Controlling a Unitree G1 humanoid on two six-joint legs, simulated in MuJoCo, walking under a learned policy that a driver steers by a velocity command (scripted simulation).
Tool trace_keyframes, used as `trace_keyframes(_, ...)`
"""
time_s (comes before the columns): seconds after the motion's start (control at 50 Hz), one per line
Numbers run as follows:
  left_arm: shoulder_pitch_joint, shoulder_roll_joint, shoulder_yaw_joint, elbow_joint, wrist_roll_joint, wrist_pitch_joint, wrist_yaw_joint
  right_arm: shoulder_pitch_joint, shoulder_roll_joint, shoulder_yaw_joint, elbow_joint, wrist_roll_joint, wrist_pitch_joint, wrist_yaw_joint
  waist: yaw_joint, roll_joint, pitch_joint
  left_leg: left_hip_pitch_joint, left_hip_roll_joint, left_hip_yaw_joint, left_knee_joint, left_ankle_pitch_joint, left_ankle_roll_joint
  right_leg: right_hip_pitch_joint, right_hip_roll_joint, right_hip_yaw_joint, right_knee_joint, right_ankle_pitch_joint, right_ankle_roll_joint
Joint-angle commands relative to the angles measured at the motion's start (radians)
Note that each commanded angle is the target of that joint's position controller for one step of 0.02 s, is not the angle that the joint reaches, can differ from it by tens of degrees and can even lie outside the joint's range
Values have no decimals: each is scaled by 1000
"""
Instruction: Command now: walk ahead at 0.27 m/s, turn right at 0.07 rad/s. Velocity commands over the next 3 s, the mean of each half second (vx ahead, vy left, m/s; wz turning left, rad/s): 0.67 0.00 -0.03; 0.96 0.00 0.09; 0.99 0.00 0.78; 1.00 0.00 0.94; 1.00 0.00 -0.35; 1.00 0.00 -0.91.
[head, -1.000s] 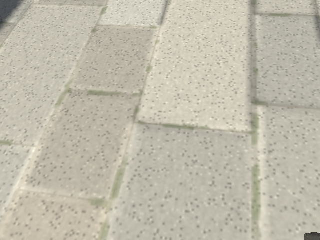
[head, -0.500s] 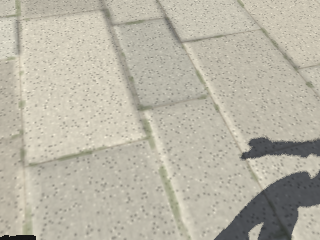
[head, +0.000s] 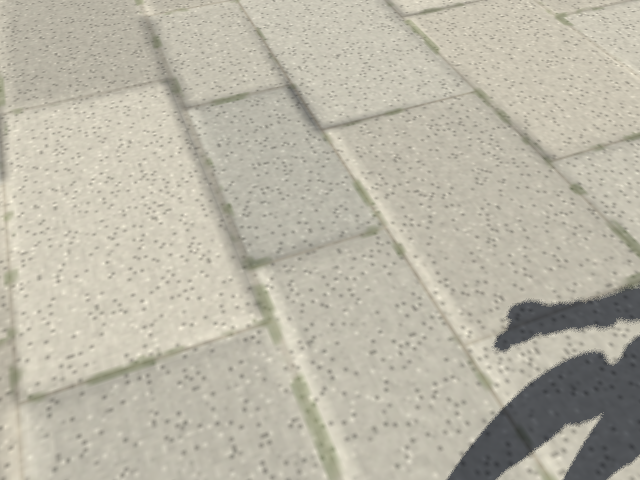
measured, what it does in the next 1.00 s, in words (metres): walks ahead: left foot, then right foot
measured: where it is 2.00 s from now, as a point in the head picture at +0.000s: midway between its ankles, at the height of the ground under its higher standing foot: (229, 166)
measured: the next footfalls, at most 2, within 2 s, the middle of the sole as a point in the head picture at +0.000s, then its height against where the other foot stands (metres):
left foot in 0.22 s outside the picture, level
right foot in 0.66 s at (352, 477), level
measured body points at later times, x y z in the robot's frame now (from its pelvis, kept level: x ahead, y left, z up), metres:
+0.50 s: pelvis +0.20 +0.07 +0.01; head +0.21 +0.09 +0.46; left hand +0.41 +0.31 -0.09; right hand +0.12 -0.19 -0.12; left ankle +0.06 +0.15 -0.73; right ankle +0.34 -0.07 -0.67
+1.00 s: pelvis +0.64 +0.03 +0.00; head +0.66 +0.04 +0.44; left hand +0.55 +0.29 -0.14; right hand +0.86 -0.19 -0.09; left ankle +0.86 +0.18 -0.67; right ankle +0.49 -0.04 -0.73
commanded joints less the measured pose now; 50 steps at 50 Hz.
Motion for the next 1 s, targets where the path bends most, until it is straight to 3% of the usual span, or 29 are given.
trace_keyframes(0.02,94,264,83,-31,-27,-10,8,-80,-102,-29,-78,31,-33,2,70,-158,102,-238,-57,81,142,-147,49,-18,-281,416,-340,-627,-174)
trace_keyframes(0.04,118,267,86,-23,-32,-24,10,-126,-98,-28,-103,42,-53,6,83,-173,154,-310,-18,28,218,-157,74,-33,-340,509,-384,-609,-211)
trace_keyframes(0.08,115,219,75,-22,-33,-60,9,-141,-95,-28,-122,48,-91,19,75,-161,150,-440,47,-34,277,-162,112,77,-379,525,-390,-441,-224)
trace_keyframes(0.12,73,211,75,-35,-40,-70,1,-97,-89,-21,-108,45,-113,35,50,-148,75,-336,53,-11,156,-109,123,83,-328,389,-364,-286,-187)
trace_keyframes(0.16,10,222,78,-51,-46,-64,-8,10,-83,-21,-58,33,-118,44,-15,-131,12,-44,-15,85,22,53,99,-66,-234,226,-309,-211,-148)
trace_keyframes(0.18,7,247,94,-17,32,-54,-21,135,-89,-29,-17,-49,-73,51,-80,-73,-32,178,-109,193,-42,80,73,-175,-146,130,-224,-308,-129)
trace_keyframes(0.2,-10,200,83,-19,42,-58,-21,283,-126,-46,27,-57,-61,43,-145,9,-38,402,-92,154,-16,33,69,-363,-90,78,-54,-286,-112)
trace_keyframes(0.22,-101,104,54,-58,41,-69,-21,479,-222,-67,51,-68,-66,29,-257,275,-58,508,162,-209,-205,-311,114,-550,17,-32,394,-222,-72)
trace_keyframes(0.24,-104,62,42,-111,25,-79,-16,427,-279,-67,18,-65,-71,24,-191,282,-18,435,337,-709,-423,-609,203,-748,103,90,606,-226,-68)
trace_keyframes(0.26,-93,97,44,-115,20,-80,-16,299,-260,-71,-9,-51,-63,18,-112,136,54,356,393,-753,-442,-669,258,-825,-4,150,693,-94,-71)
trace_keyframes(0.28,-81,142,52,-93,26,-77,-24,218,-208,-59,-31,-37,-69,19,-61,40,70,300,349,-628,-400,-549,233,-791,-68,117,678,15,-60)
trace_keyframes(0.3,-27,158,56,-61,34,-76,-37,181,-174,-49,-35,-32,-76,23,-17,25,46,250,275,-490,-393,-443,202,-697,-107,81,621,65,-39)
trace_keyframes(0.34,-2,164,57,-29,47,-57,-62,182,-129,-31,-29,-29,-92,19,-6,82,41,174,188,-342,-448,-316,184,-600,-126,12,593,132,0)
trace_keyframes(0.46,-199,119,28,-81,26,-44,-71,318,-105,-26,43,-11,-108,26,-47,55,136,202,128,-137,-533,30,210,-642,-122,-86,343,292,25)
trace_keyframes(0.56,-328,104,8,-120,23,-52,-74,368,-116,-21,99,-14,-114,14,-60,65,168,312,165,-37,-568,436,210,-524,-92,-158,115,313,-41)
trace_keyframes(0.62,-232,132,18,-93,30,-55,-49,359,-167,-27,124,-22,-108,2,18,124,53,377,185,37,-325,1183,184,-267,19,-212,83,177,-99)
trace_keyframes(0.64,-75,166,33,-48,29,-57,-36,347,-195,-35,131,-30,-99,-6,99,151,-39,363,197,47,-134,1334,173,-98,52,-202,94,110,-119)
trace_keyframes(0.66,170,197,52,33,25,-60,-20,298,-211,-40,124,-31,-89,-11,219,136,-151,258,177,69,135,1286,157,171,46,-173,48,106,-140)
trace_keyframes(0.68,363,276,80,85,40,-59,-1,290,-149,-26,94,-35,-90,-9,275,38,-282,23,115,71,489,914,159,461,-142,46,47,-180,-159)
trace_keyframes(0.7,343,351,98,95,64,-65,1,362,20,6,44,-2,-103,17,140,-269,-364,-372,-85,-6,837,-74,132,661,-413,626,-134,-602,-244)
trace_keyframes(0.72,296,296,94,99,33,-67,-9,255,-92,-16,29,-3,-112,16,168,-164,-310,-481,-82,-122,908,-68,167,591,-402,815,-285,-600,-227)
trace_keyframes(0.74,215,244,86,116,30,-74,-10,154,-110,-23,-2,5,-116,15,126,-89,-122,-532,-19,-97,881,54,171,441,-369,603,-281,-397,-212)
trace_keyframes(0.76,181,198,78,126,28,-83,-14,127,-89,-13,-8,-3,-119,19,95,-12,-55,-492,16,-82,825,98,167,299,-336,474,-295,-225,-213)
trace_keyframes(0.8,149,129,56,155,28,-98,-11,156,-46,-1,-7,-32,-95,35,6,-27,-2,-396,58,-85,746,99,142,99,-262,318,-344,-144,-182)
trace_keyframes(0.82,157,109,49,170,21,-107,-10,152,-27,4,-8,-38,-80,45,-11,-50,24,-388,74,-80,714,86,127,48,-247,280,-380,-142,-183)
trace_keyframes(0.86,190,121,50,198,7,-126,-10,64,-12,12,-39,-43,-61,58,-16,-48,110,-489,94,-62,661,113,104,13,-238,193,-456,-87,-180)
trace_keyframes(0.9,213,131,52,207,10,-141,-17,-54,-17,19,-81,-27,-58,61,7,-36,166,-538,75,-48,535,225,100,-13,-202,45,-506,90,-148)
trace_keyframes(0.94,212,121,44,213,6,-154,-23,-130,-16,26,-108,-16,-66,69,12,-24,177,-460,45,21,349,379,109,-44,-147,-107,-524,314,-104)
trace_keyframes(1.0,280,140,38,245,-12,-174,-13,-225,1,39,-132,-13,-72,87,40,-4,166,-330,-2,130,157,562,151,40,-174,-198,-579,647,-53)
